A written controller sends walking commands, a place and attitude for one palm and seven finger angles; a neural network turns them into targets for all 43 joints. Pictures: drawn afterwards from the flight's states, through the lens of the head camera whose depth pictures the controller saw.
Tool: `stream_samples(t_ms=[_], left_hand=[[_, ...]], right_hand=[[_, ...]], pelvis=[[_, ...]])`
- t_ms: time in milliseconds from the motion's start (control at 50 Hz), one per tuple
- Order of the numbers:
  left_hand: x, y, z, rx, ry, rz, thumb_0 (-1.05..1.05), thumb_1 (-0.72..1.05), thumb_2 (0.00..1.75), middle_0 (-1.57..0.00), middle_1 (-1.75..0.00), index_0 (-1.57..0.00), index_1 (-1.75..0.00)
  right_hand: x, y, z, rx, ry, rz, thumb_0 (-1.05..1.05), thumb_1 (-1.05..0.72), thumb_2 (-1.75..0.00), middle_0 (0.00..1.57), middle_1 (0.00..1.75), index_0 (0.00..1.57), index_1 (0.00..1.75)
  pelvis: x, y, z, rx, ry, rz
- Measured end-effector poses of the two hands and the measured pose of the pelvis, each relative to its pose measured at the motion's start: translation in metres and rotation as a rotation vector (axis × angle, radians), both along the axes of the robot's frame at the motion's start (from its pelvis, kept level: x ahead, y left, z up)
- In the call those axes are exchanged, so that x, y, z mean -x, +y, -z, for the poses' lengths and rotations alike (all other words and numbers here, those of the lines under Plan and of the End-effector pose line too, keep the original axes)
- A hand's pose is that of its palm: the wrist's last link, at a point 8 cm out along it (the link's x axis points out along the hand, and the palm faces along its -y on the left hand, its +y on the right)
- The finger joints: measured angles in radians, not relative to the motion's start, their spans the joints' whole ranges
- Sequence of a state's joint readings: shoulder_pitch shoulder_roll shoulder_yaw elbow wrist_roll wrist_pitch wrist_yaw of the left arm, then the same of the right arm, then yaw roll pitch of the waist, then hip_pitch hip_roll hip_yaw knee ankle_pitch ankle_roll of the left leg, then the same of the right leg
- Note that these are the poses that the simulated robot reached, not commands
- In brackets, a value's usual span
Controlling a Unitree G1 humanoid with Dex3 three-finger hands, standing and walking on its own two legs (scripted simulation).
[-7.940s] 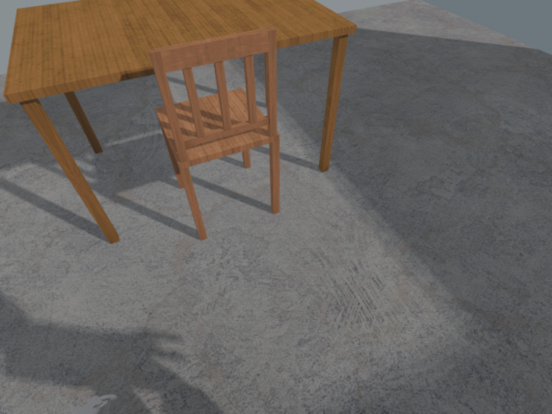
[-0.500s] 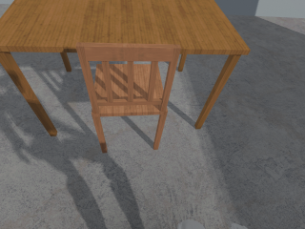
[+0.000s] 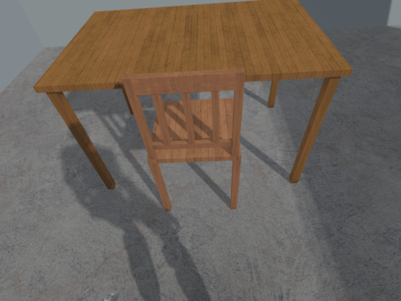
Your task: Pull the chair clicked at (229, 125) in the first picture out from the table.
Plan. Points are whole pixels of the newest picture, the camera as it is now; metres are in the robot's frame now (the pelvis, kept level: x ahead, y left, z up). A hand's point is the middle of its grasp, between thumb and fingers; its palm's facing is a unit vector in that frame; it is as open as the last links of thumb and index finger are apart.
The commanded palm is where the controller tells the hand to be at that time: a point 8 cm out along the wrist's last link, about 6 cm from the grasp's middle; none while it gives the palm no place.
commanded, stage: take the last steps up to it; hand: left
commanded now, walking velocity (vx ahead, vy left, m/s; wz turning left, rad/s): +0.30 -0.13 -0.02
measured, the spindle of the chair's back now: (188, 118) +0.72 +0.07 -0.10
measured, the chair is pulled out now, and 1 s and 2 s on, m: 0.00 0.00 0.00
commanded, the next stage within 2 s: come to a stop and stand still in 0.96 s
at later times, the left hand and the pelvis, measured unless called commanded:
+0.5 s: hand out of the picture -0.04 +0.18 -0.18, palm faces +0.09 -0.99 -0.12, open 7.4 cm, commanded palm none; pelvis +0.04 +0.01 +0.01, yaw +1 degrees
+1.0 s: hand (179, 239) +0.31 +0.08 -0.17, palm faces -0.01 -0.98 -0.21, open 7.2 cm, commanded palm none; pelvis +0.22 -0.10 -0.01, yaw -1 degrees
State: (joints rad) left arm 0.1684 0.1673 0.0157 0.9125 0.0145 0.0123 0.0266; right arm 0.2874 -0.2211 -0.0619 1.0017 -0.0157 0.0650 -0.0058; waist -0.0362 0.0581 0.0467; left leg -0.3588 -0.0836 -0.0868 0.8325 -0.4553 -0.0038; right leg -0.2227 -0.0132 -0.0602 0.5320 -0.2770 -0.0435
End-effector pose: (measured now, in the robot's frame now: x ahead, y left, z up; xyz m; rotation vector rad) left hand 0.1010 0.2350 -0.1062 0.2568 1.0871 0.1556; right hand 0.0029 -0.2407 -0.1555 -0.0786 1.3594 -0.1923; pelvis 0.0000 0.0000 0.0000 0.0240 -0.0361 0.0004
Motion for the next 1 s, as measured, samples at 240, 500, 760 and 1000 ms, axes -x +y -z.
stream_samples(t_ms=[240,500,760,1000], left_hand=[[0.115,-0.016,0.017,0.077,0.208,-0.167,0.00,0.91,0.90,-0.20,-0.30,-0.21,-0.30],[0.141,-0.006,0.042,0.188,0.464,-0.189,0.01,0.91,0.90,-0.20,-0.30,-0.20,-0.30],[-0.097,-0.036,0.042,0.096,0.209,-0.005,0.01,0.91,0.90,-0.20,-0.30,-0.20,-0.30],[-0.200,-0.104,0.031,0.069,0.091,-0.016,0.00,0.93,0.90,-0.20,-0.30,-0.20,-0.30]], right_hand=[[-0.021,-0.015,-0.019,0.028,-0.001,-0.097,0.00,-0.91,-0.89,0.19,0.30,0.20,0.30],[-0.051,0.027,-0.032,0.075,-0.053,-0.081,0.00,-0.91,-0.89,0.20,0.30,0.20,0.30],[-0.024,0.002,-0.012,-0.017,0.254,0.077,0.00,-0.91,-0.89,0.20,0.30,0.20,0.30],[-0.203,-0.092,-0.002,0.037,0.033,0.014,0.01,-0.91,-0.89,0.19,0.30,0.20,0.30]], pelvis=[[-0.004,-0.009,-0.009,0.010,0.017,-0.049],[-0.045,0.010,-0.006,0.043,0.026,-0.021],[-0.137,-0.041,0.010,0.022,0.046,0.027],[-0.221,-0.095,0.007,0.045,0.023,0.010]])
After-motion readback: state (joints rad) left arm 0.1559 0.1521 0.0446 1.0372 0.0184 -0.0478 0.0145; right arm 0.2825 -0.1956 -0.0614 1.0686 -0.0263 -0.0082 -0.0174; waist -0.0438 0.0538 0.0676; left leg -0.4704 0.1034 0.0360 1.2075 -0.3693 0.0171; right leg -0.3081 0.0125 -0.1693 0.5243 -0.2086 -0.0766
